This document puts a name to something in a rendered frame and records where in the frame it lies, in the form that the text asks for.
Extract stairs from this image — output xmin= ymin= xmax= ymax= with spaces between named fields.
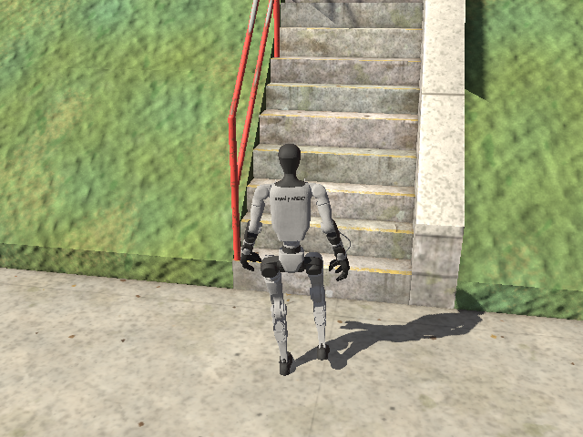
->
xmin=232 ymin=0 xmax=424 ymax=305

